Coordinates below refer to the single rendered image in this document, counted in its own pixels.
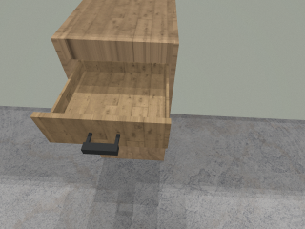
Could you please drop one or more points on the drawer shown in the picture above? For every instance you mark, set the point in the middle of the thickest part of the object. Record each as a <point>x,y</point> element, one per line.
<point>107,98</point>

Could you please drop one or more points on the handle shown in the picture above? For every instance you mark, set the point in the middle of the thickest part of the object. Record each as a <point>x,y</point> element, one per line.
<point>106,149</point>

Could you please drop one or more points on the cabinet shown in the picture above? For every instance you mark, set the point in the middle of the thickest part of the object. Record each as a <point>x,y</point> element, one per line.
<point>126,31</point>

